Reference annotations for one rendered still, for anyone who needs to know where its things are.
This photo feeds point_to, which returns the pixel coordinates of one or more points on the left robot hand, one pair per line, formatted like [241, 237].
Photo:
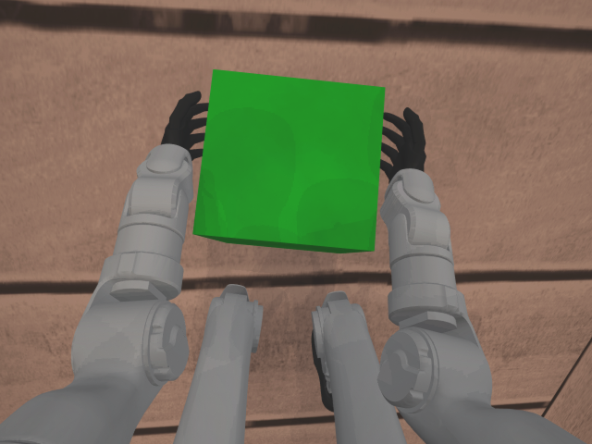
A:
[181, 125]

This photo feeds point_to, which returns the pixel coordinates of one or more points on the robot right upper arm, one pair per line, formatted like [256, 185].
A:
[442, 387]

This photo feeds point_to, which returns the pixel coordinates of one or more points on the robot left upper arm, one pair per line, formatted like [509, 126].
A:
[123, 354]

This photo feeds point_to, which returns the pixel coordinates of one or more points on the right robot foot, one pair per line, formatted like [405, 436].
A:
[326, 397]

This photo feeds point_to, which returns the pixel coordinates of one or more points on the left robot shin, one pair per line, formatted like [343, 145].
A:
[230, 288]

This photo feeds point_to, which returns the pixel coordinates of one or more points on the left robot forearm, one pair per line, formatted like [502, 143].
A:
[145, 264]

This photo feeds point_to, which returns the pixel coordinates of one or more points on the right robot forearm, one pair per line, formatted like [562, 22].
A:
[424, 292]

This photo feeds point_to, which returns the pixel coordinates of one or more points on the carton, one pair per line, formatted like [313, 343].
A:
[290, 163]

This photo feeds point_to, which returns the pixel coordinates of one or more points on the right robot hand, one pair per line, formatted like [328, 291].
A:
[411, 147]

